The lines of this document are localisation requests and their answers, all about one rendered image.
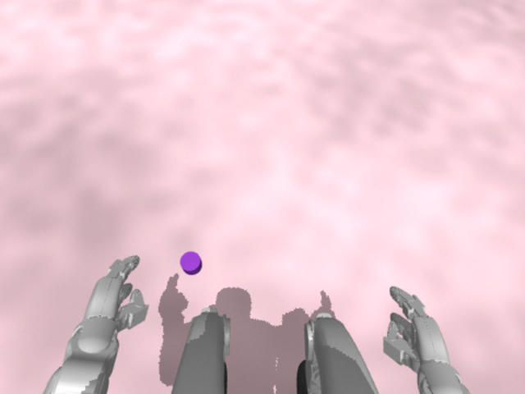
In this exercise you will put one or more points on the right robot arm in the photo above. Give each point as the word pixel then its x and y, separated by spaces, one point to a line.
pixel 439 378

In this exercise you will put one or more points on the left robot arm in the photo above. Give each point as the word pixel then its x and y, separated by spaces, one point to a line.
pixel 89 359

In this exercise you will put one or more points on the right robot hand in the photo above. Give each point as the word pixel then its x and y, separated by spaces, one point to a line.
pixel 422 340

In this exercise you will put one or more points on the tin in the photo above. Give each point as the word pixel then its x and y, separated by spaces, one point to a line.
pixel 191 263

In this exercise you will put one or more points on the left robot hand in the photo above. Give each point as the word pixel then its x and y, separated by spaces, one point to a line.
pixel 109 292

